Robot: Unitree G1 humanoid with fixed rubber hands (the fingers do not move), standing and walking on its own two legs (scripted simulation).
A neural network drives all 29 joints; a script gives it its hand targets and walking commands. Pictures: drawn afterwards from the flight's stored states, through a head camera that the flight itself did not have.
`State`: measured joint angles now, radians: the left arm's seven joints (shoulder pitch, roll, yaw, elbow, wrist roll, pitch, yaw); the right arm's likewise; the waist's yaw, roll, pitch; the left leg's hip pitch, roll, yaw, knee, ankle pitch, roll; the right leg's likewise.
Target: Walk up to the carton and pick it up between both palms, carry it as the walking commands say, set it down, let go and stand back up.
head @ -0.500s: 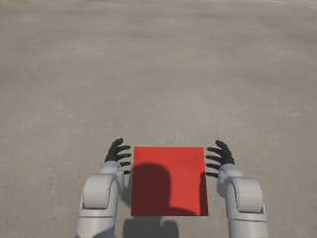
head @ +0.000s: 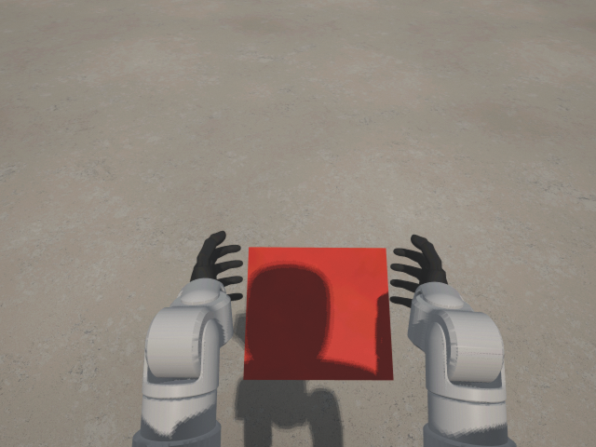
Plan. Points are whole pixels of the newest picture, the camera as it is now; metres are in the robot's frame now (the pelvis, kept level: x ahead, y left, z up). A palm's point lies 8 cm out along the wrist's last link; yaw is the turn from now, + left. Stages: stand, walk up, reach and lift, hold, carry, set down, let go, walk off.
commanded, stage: carry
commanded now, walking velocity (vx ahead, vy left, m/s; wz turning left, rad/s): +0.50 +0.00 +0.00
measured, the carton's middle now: (314, 312) +0.33 +0.01 -0.01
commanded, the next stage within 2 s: none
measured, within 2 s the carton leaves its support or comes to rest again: neither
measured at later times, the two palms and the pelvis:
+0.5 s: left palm (257, 137) +0.62 +0.12 +0.10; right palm (401, 141) +0.64 -0.14 +0.09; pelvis +0.34 -0.03 +0.00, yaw +3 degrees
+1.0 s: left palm (259, 59) +0.95 +0.16 +0.10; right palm (368, 61) +0.95 -0.11 +0.10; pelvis +0.66 +0.03 +0.02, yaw -1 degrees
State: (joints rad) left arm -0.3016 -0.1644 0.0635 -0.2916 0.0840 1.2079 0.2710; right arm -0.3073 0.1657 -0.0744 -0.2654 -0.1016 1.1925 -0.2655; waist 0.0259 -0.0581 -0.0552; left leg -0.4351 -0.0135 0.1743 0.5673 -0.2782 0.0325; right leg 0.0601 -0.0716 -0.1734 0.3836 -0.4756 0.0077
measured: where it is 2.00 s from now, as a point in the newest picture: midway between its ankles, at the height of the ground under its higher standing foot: (308, 210)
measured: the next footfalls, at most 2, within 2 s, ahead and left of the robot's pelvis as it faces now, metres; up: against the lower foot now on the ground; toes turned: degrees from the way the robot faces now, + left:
right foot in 0.42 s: +0.46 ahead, -0.11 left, +0.00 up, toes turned -11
left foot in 0.84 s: +0.71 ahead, +0.11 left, +0.00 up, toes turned +11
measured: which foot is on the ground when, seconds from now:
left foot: down 0.00-0.40, up 0.42-0.82, down 0.84-1.00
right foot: down 0.00-0.04, up 0.06-0.40, down 0.42-0.84, up 0.86-1.00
